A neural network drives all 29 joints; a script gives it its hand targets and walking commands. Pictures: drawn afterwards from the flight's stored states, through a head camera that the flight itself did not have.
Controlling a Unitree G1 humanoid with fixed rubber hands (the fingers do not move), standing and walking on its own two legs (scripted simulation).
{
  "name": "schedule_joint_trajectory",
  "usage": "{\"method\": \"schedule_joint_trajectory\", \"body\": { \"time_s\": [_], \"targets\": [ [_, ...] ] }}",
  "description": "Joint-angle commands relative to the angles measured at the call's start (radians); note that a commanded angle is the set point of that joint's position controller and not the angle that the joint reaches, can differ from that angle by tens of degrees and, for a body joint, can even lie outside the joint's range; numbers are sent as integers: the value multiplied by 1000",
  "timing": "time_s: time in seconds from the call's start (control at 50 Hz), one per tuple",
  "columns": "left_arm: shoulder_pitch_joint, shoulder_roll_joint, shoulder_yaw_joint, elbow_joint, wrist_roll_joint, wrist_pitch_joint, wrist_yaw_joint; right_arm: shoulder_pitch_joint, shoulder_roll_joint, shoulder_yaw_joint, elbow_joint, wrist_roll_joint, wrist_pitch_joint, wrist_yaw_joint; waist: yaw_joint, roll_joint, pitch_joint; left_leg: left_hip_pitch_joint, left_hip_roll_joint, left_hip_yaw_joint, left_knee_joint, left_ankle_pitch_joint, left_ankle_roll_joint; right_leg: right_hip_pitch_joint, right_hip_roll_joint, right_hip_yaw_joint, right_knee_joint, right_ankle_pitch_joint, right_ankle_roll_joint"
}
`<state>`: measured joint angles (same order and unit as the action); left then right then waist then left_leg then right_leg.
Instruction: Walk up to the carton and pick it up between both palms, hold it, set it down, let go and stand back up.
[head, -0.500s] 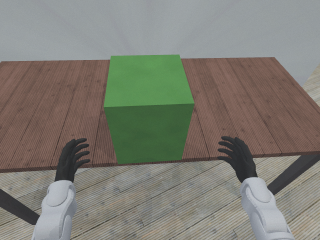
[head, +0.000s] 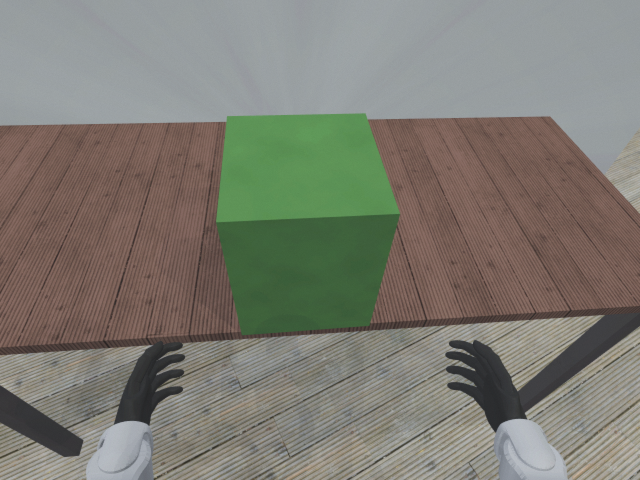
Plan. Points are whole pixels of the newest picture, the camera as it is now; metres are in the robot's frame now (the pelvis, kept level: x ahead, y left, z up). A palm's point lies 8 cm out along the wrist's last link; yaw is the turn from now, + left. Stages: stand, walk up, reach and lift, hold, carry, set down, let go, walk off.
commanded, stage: set down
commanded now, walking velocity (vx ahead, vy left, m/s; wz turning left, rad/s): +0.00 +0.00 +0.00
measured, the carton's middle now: (302, 226) +0.44 +0.04 +0.05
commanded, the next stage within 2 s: let go in 0.66 s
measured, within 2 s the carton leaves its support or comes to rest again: neither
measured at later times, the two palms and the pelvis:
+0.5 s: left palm (139, 457) +0.15 +0.23 -0.07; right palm (499, 452) +0.17 -0.22 -0.06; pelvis +0.00 +0.00 +0.00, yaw +0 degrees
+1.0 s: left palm (153, 455) +0.16 +0.22 -0.08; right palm (514, 472) +0.15 -0.24 -0.08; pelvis -0.01 -0.01 +0.00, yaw +0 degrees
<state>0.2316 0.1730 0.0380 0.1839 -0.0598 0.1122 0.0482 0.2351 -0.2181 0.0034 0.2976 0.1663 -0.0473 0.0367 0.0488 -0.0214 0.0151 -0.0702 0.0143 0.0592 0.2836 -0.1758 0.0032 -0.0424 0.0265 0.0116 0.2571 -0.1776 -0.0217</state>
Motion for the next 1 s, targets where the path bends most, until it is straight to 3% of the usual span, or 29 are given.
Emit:
{"method": "schedule_joint_trajectory", "body": {
  "time_s": [0.0,0.34,0.7,0.8,0.88,0.98],
  "targets": [
    [-87,75,11,-107,8,-46,6,-68,-87,-44,-94,-25,-43,10,-3,25,-54,145,-5,-21,17,271,-28,-160,-9,7,-63,82,-23],
    [-40,107,8,82,37,-58,-25,-54,-65,-30,132,-99,-122,-8,-13,24,-41,141,-10,-7,40,288,-28,-138,-11,-9,-40,114,-5],
    [-110,133,-6,228,62,-25,-50,-118,-59,-63,337,-180,-161,-26,-47,33,-15,117,3,-7,76,202,-28,-166,-16,-35,10,75,0],
    [-131,136,-19,222,52,-38,-28,-147,-65,-74,357,-185,-186,-8,-50,28,-41,102,12,-6,82,188,-27,-164,-14,-36,30,83,-7],
    [-105,132,-4,263,63,-30,-36,-132,-69,-53,369,-172,-186,-10,-44,11,-45,119,-8,-5,87,212,-25,-141,-19,-25,26,159,5],
    [-122,127,3,270,71,-17,-40,-136,-71,-46,360,-171,-178,-12,-42,12,-20,114,-11,-1,75,177,-22,-151,-22,-22,20,143,7]
  ]
}}
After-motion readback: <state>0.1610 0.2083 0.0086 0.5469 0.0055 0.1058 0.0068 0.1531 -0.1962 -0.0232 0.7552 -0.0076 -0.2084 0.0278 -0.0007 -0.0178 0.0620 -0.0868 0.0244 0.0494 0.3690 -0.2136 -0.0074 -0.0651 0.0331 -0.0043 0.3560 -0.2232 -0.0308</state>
